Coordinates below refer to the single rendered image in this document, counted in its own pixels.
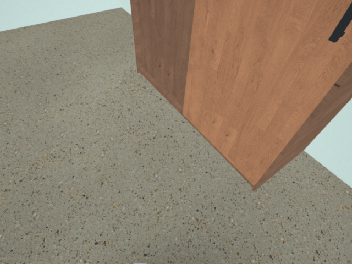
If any wardrobe door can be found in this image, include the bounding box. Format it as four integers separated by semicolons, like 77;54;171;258
137;0;195;107
183;0;352;185

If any handle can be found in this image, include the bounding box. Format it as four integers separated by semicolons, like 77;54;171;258
328;3;352;43

